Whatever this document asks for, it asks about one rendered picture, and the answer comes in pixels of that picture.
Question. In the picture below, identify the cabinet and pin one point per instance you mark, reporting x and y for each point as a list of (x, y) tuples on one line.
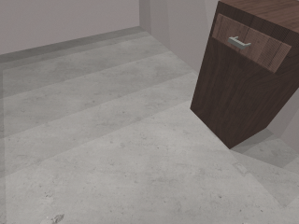
[(234, 96)]

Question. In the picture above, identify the drawer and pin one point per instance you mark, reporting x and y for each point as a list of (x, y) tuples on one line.
[(264, 49)]

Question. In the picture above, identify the robot left hand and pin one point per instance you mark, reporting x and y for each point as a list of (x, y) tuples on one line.
[(53, 218)]

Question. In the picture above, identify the handle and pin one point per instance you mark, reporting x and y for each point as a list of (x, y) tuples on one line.
[(237, 43)]

